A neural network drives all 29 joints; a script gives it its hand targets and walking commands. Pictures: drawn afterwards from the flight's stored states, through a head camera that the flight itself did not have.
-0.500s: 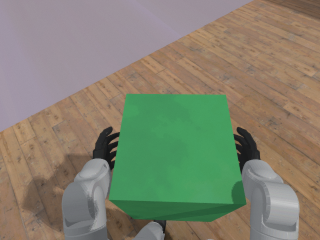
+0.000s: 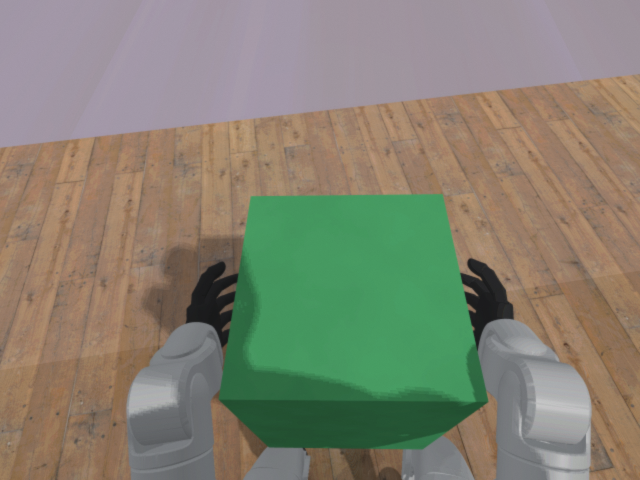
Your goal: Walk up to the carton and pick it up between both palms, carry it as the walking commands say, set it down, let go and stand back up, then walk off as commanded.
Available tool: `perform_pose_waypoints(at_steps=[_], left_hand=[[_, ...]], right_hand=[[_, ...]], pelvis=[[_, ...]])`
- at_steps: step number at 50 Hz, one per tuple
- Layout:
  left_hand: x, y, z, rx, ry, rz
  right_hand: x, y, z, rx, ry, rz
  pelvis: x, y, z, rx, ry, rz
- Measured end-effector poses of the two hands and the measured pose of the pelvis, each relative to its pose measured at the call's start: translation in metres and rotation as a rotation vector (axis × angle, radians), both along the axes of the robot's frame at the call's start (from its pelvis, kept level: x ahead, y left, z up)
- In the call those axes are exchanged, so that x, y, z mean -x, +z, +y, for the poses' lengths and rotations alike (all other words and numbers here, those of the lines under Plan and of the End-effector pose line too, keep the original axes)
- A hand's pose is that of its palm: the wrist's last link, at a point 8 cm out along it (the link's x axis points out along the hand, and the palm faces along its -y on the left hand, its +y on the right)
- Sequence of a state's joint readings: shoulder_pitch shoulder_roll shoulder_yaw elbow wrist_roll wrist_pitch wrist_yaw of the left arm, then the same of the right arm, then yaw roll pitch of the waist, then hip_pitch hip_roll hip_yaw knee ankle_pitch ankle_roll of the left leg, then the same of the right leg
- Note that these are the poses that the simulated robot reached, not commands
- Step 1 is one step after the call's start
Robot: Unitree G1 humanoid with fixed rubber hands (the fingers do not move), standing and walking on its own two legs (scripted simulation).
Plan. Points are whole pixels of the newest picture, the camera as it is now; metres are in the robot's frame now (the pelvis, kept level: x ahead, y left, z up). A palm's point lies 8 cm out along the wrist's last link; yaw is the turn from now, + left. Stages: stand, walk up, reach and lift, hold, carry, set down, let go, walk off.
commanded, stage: carry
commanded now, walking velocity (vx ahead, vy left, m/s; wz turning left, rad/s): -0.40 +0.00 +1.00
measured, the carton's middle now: (345, 335) +0.29 +0.02 -0.02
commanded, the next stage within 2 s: none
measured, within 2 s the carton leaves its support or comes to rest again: neither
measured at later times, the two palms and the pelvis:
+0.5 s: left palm out of the picture -0.05 +0.26 +0.09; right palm out of the picture +0.09 -0.01 +0.09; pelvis -0.22 +0.01 -0.01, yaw +30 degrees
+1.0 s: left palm out of the picture -0.36 +0.19 +0.11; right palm out of the picture -0.11 +0.01 +0.10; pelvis -0.39 -0.12 +0.02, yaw +59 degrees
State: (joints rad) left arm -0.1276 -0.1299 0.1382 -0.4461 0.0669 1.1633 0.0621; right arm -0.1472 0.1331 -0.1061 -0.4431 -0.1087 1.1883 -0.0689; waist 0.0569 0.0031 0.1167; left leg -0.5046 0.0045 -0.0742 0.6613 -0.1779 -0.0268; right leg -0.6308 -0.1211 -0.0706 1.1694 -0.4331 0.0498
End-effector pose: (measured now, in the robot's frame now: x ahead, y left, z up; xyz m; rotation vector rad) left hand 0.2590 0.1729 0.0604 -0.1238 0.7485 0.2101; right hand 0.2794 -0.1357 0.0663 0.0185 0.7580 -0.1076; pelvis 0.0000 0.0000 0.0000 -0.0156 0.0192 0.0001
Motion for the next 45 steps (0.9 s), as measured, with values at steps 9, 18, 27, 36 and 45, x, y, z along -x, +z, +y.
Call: perform_pose_waypoints(at_steps=[9,18,27,36,45], left_hand=[[0.108,0.032,0.031,-0.077,0.148,-0.063],[0.207,0.056,0.038,-0.077,0.229,-0.086],[0.351,0.009,0.103,-0.018,0.483,-0.036],[0.499,0.014,0.097,-0.041,0.771,-0.022],[0.576,0.041,0.037,-0.102,0.844,-0.004]], right_hand=[[0.062,0.012,0.037,-0.068,0.149,-0.065],[0.133,0.045,0.052,-0.072,0.231,-0.088],[0.212,0.007,0.146,-0.036,0.466,-0.032],[0.293,0.005,0.196,-0.047,0.760,-0.020],[0.353,0.015,0.156,-0.100,0.843,-0.006]], pelvis=[[0.080,0.004,-0.004,0.014,0.171,0.012],[0.153,0.020,-0.009,-0.084,0.365,-0.012],[0.245,-0.008,0.003,-0.036,0.568,-0.003],[0.312,0.002,-0.037,0.018,0.745,0.015],[0.361,0.015,-0.092,-0.045,0.940,0.031]])
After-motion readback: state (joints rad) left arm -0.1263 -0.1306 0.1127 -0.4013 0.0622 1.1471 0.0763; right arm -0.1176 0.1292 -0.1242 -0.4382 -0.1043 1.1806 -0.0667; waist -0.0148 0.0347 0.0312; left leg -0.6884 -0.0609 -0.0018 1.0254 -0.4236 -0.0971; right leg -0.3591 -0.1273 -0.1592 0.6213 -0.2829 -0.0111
